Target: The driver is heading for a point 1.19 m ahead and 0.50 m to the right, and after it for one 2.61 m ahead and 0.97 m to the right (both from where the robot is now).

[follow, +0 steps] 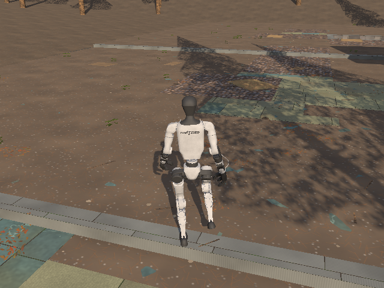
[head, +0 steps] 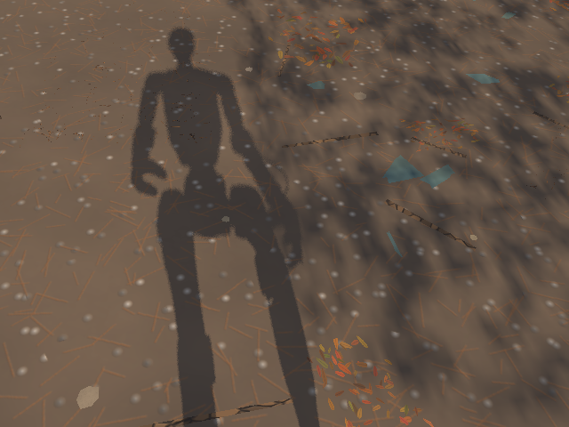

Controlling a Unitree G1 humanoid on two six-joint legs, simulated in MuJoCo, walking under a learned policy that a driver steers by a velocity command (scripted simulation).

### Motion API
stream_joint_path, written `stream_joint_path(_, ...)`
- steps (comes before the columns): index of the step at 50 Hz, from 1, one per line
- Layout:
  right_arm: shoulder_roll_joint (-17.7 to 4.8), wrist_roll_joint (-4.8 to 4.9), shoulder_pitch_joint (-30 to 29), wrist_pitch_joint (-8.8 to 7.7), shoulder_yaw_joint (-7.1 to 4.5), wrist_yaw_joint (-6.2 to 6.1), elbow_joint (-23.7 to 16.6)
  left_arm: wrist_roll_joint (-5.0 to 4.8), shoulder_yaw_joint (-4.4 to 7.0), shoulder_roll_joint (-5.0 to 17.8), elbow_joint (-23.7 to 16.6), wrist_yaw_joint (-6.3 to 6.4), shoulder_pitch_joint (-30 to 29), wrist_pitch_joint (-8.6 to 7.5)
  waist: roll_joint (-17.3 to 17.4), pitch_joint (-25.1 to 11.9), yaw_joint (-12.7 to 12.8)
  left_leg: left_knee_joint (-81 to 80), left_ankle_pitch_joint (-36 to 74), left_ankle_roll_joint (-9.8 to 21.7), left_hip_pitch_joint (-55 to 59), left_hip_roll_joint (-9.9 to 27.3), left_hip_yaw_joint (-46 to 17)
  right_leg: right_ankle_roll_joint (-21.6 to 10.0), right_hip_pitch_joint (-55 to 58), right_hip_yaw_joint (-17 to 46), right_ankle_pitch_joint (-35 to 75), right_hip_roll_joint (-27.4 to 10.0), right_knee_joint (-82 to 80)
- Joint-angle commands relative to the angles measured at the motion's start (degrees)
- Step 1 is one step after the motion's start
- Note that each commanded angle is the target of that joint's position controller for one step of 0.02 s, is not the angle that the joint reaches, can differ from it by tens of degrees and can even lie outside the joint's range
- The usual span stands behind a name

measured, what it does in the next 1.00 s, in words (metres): walks ahead, turning right: right foot, then left foot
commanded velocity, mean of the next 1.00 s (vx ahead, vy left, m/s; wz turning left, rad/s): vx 0.50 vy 0.00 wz -0.48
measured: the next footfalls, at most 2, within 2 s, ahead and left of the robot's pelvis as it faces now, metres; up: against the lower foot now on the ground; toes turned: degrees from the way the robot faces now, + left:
right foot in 0.36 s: +0.37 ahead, -0.13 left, +0.00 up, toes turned -13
left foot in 0.82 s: +0.72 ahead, -0.01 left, +0.00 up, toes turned -30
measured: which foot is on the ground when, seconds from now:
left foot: down 0.00-0.38, up 0.40-0.80, down 0.82-1.00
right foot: up 0.00-0.34, down 0.36-0.82, up 0.84-1.00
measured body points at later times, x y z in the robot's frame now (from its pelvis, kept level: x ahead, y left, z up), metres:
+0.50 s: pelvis +0.30 -0.05 +0.00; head +0.33 -0.05 +0.44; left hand +0.49 +0.18 -0.11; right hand +0.33 -0.34 -0.11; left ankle +0.21 +0.11 -0.62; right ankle +0.33 -0.12 -0.74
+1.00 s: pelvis +0.60 -0.07 +0.00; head +0.62 -0.07 +0.45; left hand +0.85 +0.10 -0.11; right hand +0.56 -0.37 -0.09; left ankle +0.68 +0.00 -0.74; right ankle +0.49 -0.17 -0.64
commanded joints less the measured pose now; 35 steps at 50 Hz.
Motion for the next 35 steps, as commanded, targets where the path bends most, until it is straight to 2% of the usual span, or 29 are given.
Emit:
stream_joint_path(1,-5.4,-0.13,-4.5,-2.24,-0.86,-1.26,-2.9,0.46,0.99,4.1,-0.9,-0.17,2.8,0.51,5.6,3.9,2.4,-18.8,15.7,4.4,-0.8,11.7,-7.7,2.0,-1.6,1.9,8.6,-1.2,-13.0)
stream_joint_path(3,-6.8,-0.46,-2.6,-2.19,-0.97,-2.24,-2.0,0.10,1.03,3.2,-1.8,-0.63,-0.6,0.44,5.8,3.1,0.7,-19.8,18.5,3.1,4.0,12.0,-5.3,2.7,-2.5,0.1,12.7,-0.8,-21.0)
stream_joint_path(5,-8.1,-0.30,-1.8,-2.02,-1.19,-2.81,-1.6,-0.10,1.07,2.4,-2.7,-1.28,-3.2,0.60,6.0,2.9,-0.8,-21.2,18.3,2.4,7.9,13.2,-3.8,3.2,-2.4,-2.0,15.2,-1.4,-27.6)
stream_joint_path(7,-8.9,-0.40,-0.8,-1.44,-1.26,-3.00,-1.3,-0.42,1.02,1.7,-3.8,-1.96,-6.6,0.57,6.3,4.6,-2.6,-21.9,17.8,2.1,12.0,14.7,-2.5,3.3,-3.0,-4.0,16.0,-1.9,-33.7)
stream_joint_path(11,-10.0,0.08,0.8,-0.13,-1.57,-3.11,0.1,-0.13,0.66,0.2,-6.3,-3.41,-11.4,0.31,5.9,7.6,-5.0,-19.5,26.0,0.9,21.1,16.6,1.2,2.2,-3.9,-7.6,12.2,-1.5,-43.1)
stream_joint_path(12,-10.6,0.30,0.3,0.25,-1.79,-3.07,0.1,-0.06,0.70,0.3,-7.0,-3.71,-12.0,0.27,6.2,7.6,-4.9,-17.7,32.1,0.9,22.3,16.8,2.3,1.7,-2.1,-9.2,10.2,-0.7,-45.1)
stream_joint_path(14,-12.6,0.65,-0.5,1.06,-2.37,-3.43,-0.1,0.15,1.25,1.4,-7.9,-4.23,-10.9,0.37,8.4,5.5,-3.4,-11.8,51.2,0.8,25.1,17.4,3.8,0.3,2.9,-12.3,5.4,1.8,-46.5)
stream_joint_path(16,-14.3,0.70,-1.5,2.19,-3.06,-4.15,-0.9,0.17,2.50,4.0,-7.1,-4.33,-5.3,0.77,11.2,1.8,0.2,-2.5,68.0,0.5,27.7,17.8,4.6,-1.5,9.3,-14.7,-0.2,4.9,-46.5)
stream_joint_path(17,-15.3,0.61,-2.6,2.70,-3.47,-4.25,-1.5,-0.03,3.71,6.3,-5.7,-3.99,1.1,0.96,11.3,-1.3,3.5,5.6,70.2,0.3,26.6,17.4,4.7,-2.8,16.8,-14.5,-0.6,6.2,-48.5)
stream_joint_path(18,-15.8,1.07,-4.4,2.73,-3.63,-4.31,-2.4,0.38,5.38,9.5,-3.6,-3.05,9.6,1.07,9.4,-5.4,8.4,17.5,64.4,-1.0,19.0,15.2,5.4,-5.1,31.5,-11.7,4.0,6.6,-53.3)
stream_joint_path(19,-12.6,-0.21,-4.3,1.77,-2.54,-4.08,-4.3,0.90,6.37,13.2,-2.1,-1.69,17.0,1.67,1.4,-11.1,9.7,34.9,31.4,-2.1,0.7,11.1,3.9,-8.9,51.5,3.3,6.2,-3.9,-50.1)
stream_joint_path(20,-5.3,-0.31,-0.4,-0.19,-0.04,-2.71,-7.2,0.92,6.43,15.1,-3.6,-1.54,14.7,0.90,-11.5,-16.9,4.1,55.5,-17.3,-5.5,-24.0,-2.1,-3.7,-21.7,68.3,37.0,-2.4,-17.6,-57.0)
stream_joint_path(21,-10.3,1.23,-6.1,-2.45,-1.16,-1.65,-8.0,0.71,5.34,10.2,-3.3,-1.27,15.2,0.66,-3.6,-17.7,7.7,59.1,-15.1,-3.9,-28.9,1.8,-14.0,-19.3,66.3,36.0,-6.3,-16.3,-61.3)
stream_joint_path(22,-11.7,2.80,-10.8,-3.52,-1.32,-1.17,-10.1,0.74,4.66,7.8,-3.8,-1.10,13.2,0.29,-0.4,-10.2,7.2,55.5,-9.5,-2.6,-29.7,4.5,-13.6,-16.1,58.4,26.8,-3.8,-13.9,-62.4)
stream_joint_path(23,-10.9,2.13,-12.3,-3.89,-1.11,-1.44,-10.6,0.71,4.35,7.2,-4.3,-1.26,10.2,-0.11,5.1,-4.8,4.3,50.5,-6.6,-2.7,-28.6,6.3,-12.4,-14.2,49.8,21.2,1.9,-11.2,-64.0)
stream_joint_path(24,-11.7,1.07,-12.3,-3.63,-1.65,-1.78,-10.7,0.71,3.94,6.0,-4.9,-1.23,8.0,-0.41,6.1,-2.1,2.8,46.2,-5.0,-3.6,-27.1,7.7,-12.0,-13.3,44.7,17.2,7.0,-9.2,-64.8)
stream_joint_path(25,-11.7,0.64,-11.3,-2.95,-1.85,-1.70,-11.1,1.23,3.58,5.7,-5.6,-0.96,7.2,-0.45,4.9,-1.1,1.2,44.8,-3.8,-4.5,-24.3,8.4,-11.9,-13.3,40.1,15.3,9.8,-7.9,-66.1)
stream_joint_path(27,-10.6,-0.16,-10.3,-1.76,-1.84,-1.92,-12.0,0.70,3.85,6.7,-5.6,-0.38,7.2,-0.62,3.8,0.3,-0.1,39.6,-3.8,-6.8,-24.3,9.3,-10.8,-13.6,35.7,13.6,12.3,-6.9,-67.4)
stream_joint_path(29,-9.1,-0.34,-13.7,-1.09,-1.15,-2.11,-13.5,0.68,4.26,8.5,-5.5,0.45,7.7,-0.45,2.9,2.4,0.3,30.8,-0.8,-9.1,-23.8,9.2,-9.0,-12.8,29.5,10.5,13.7,-5.5,-68.1)
stream_joint_path(31,-7.2,-0.57,-19.0,-1.09,-0.32,-1.94,-14.5,0.68,4.73,9.9,-5.3,0.91,8.6,0.03,1.6,3.2,2.3,18.5,8.8,-9.7,-18.6,7.2,-7.5,-10.0,24.3,6.3,11.1,-1.7,-66.9)
stream_joint_path(32,-6.7,-0.50,-21.6,-1.22,-0.07,-1.76,-14.9,0.48,4.91,10.3,-4.9,1.02,10.0,0.31,0.6,2.8,3.7,13.2,13.7,-9.7,-15.7,5.7,-6.9,-8.8,23.3,5.7,9.2,-0.8,-66.1)
stream_joint_path(33,-7.1,-0.04,-23.3,-1.35,-0.18,-1.56,-15.2,0.39,5.04,10.6,-4.4,0.99,11.9,0.52,-0.2,1.9,5.0,10.0,17.5,-9.8,-13.5,4.2,-6.7,-8.0,23.6,6.5,7.3,-1.0,-65.6)
stream_joint_path(35,-8.7,0.95,-24.7,-1.60,-0.82,-1.26,-15.9,-0.18,5.11,10.5,-3.7,0.90,13.8,0.73,-1.8,1.2,5.5,5.7,19.1,-9.1,-12.1,3.3,-8.5,-6.8,26.8,9.8,3.2,-2.5,-63.4)
Velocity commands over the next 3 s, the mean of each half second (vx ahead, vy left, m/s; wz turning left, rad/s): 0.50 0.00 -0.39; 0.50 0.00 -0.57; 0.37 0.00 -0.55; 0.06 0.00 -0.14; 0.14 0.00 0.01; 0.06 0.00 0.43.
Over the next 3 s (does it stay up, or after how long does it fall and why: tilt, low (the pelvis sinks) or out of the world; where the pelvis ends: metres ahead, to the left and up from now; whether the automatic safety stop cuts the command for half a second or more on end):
stays up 0.94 -0.38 0.00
